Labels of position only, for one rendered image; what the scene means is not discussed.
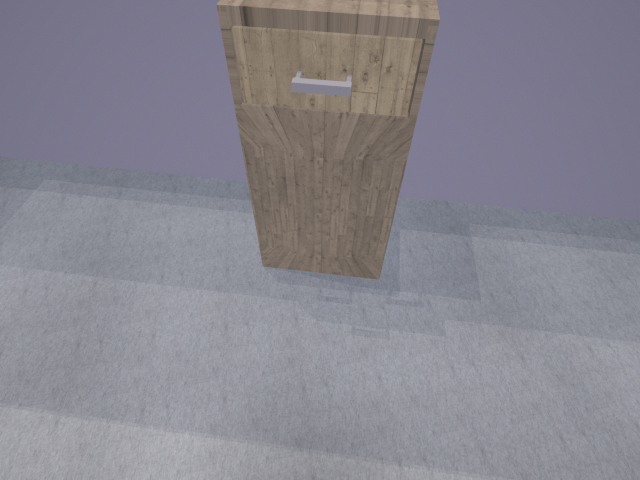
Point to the handle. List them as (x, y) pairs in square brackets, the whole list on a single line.
[(326, 87)]

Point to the cabinet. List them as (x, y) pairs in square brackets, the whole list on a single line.
[(324, 185)]

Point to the drawer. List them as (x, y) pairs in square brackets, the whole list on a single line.
[(383, 68)]

